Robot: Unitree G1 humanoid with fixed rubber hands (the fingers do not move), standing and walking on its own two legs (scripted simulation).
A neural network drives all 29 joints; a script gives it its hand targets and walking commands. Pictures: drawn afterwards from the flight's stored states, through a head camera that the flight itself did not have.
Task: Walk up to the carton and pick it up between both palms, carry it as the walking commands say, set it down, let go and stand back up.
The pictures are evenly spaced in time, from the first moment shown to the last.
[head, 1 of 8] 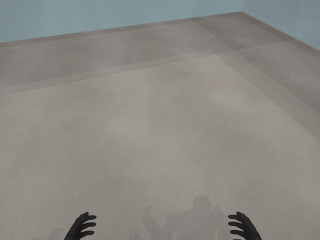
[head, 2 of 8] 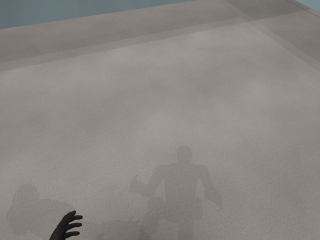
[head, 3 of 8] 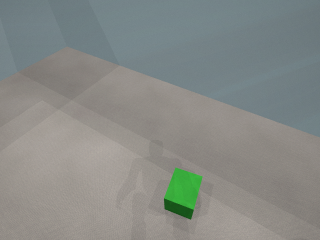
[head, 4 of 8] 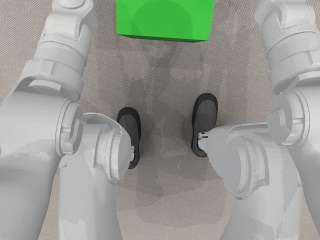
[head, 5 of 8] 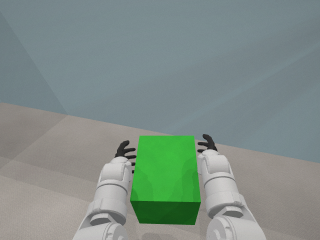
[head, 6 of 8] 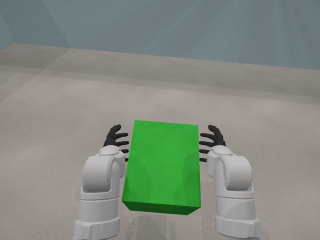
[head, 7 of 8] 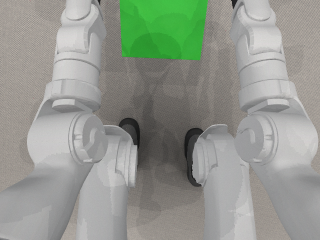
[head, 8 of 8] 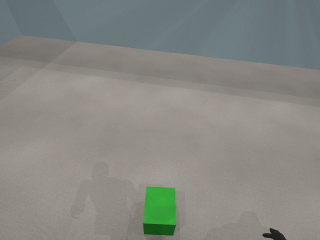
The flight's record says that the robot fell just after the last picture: no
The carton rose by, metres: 0.70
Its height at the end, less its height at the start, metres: +0.00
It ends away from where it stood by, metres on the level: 1.36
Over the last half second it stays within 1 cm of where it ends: yes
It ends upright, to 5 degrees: yes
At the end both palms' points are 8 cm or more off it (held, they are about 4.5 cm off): yes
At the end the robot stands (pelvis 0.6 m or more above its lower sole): yes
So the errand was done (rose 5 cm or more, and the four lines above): yes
